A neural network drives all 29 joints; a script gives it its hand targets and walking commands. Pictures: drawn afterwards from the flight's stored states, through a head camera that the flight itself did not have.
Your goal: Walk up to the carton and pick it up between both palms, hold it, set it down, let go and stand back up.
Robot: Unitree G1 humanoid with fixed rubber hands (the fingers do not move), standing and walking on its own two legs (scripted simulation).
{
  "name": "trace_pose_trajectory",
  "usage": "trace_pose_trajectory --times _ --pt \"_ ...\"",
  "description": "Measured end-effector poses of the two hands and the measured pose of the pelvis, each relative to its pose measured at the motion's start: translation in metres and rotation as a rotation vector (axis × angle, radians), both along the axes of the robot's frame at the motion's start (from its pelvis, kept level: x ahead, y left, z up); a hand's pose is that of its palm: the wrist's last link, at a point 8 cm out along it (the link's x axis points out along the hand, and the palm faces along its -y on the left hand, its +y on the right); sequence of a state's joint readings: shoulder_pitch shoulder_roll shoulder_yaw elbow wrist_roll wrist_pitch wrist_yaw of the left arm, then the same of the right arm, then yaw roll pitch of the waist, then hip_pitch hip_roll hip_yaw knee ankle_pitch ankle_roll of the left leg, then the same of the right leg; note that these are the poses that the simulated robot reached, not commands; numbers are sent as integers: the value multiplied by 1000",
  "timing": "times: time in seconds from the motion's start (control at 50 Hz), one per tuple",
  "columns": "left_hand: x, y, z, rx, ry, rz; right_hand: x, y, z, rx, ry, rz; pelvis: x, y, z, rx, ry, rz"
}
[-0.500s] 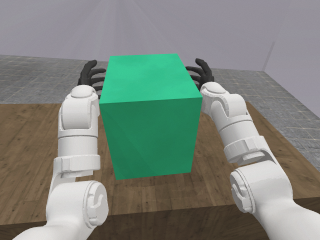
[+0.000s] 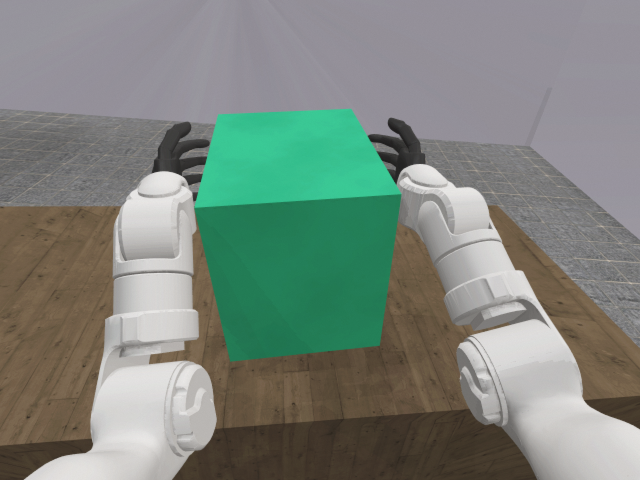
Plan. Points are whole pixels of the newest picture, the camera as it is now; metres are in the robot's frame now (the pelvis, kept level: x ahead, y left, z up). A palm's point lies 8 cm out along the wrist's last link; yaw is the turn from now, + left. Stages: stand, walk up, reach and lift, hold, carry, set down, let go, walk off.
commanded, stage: hold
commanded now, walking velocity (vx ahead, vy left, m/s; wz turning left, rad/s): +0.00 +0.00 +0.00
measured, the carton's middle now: (295, 225) +0.38 +0.00 +0.20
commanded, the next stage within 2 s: none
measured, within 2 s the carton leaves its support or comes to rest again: neither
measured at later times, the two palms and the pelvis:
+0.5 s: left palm (171, 182) +0.36 +0.14 +0.27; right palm (409, 174) +0.36 -0.13 +0.28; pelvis +0.00 +0.00 +0.00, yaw +0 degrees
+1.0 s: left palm (173, 183) +0.36 +0.14 +0.27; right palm (409, 177) +0.37 -0.13 +0.28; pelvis +0.00 +0.00 +0.00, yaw +0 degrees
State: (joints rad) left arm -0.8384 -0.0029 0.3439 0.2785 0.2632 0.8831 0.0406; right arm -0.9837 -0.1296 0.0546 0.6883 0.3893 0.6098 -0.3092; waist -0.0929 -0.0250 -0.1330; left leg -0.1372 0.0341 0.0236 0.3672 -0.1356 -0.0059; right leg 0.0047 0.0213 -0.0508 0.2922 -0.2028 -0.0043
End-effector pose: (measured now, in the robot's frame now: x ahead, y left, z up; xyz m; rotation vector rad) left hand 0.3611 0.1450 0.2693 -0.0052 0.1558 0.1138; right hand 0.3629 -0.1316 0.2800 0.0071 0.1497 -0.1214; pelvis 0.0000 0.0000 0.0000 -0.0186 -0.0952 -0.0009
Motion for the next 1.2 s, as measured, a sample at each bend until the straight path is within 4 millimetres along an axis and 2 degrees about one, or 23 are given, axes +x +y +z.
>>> trace_pose_trajectory --times 0.36,0.76,1.2 --pt "0 2 5 9 -15 -1 0 2 7 -9 -13 1 0 2 0 -2 8 -5" --pt "4 -5 3 12 -1 -3 2 -5 2 -1 2 -5 2 0 0 0 8 -9" --pt "5 -3 7 14 -12 -2 4 -3 3 8 -7 -4 4 2 0 1 7 -8"
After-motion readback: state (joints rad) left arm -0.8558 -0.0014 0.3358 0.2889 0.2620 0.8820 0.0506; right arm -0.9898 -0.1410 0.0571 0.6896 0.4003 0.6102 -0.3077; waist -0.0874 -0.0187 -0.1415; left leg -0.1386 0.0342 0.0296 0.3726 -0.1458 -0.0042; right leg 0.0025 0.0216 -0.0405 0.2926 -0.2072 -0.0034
